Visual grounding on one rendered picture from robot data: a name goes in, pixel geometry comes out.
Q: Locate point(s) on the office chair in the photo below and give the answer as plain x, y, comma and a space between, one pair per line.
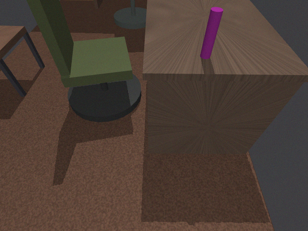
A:
131, 18
98, 72

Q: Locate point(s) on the chair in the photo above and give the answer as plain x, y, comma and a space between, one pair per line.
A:
9, 36

